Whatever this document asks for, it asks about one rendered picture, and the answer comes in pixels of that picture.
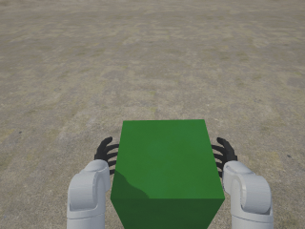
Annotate left robot forearm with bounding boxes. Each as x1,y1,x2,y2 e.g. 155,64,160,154
67,159,111,229

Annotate right robot forearm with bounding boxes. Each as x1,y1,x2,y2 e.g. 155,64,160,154
222,160,274,229

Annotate carton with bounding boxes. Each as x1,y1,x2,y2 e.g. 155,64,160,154
110,119,225,229

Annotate right robot hand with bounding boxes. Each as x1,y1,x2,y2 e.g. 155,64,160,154
211,137,238,178

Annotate left robot hand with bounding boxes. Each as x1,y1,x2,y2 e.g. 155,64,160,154
94,136,119,175

